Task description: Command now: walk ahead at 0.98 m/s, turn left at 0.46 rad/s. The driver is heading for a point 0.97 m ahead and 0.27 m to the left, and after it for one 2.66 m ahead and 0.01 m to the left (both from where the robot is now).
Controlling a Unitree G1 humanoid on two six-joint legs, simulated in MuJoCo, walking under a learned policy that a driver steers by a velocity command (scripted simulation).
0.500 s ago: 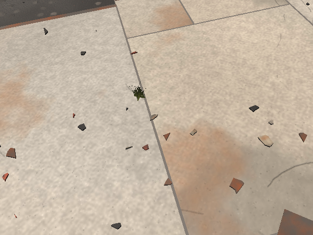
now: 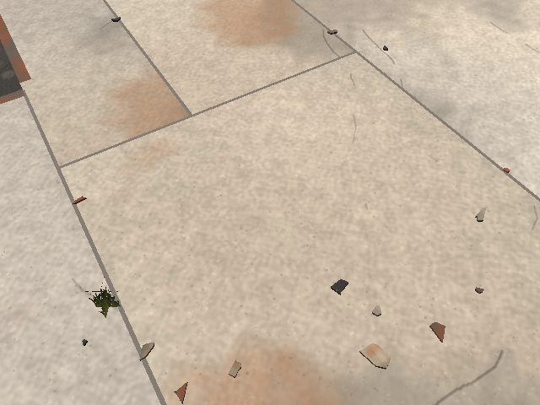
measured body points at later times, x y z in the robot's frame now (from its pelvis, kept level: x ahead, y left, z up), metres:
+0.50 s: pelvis +0.43 -0.01 +0.00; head +0.43 +0.00 +0.45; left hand +0.32 +0.28 -0.11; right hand +0.72 -0.18 -0.06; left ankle +0.43 +0.12 -0.63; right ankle +0.42 -0.17 -0.73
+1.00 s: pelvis +0.78 +0.25 +0.00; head +0.78 +0.25 +0.45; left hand +0.74 +0.54 -0.09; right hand +0.97 +0.07 -0.12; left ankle +0.70 +0.23 -0.73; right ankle +1.04 +0.20 -0.63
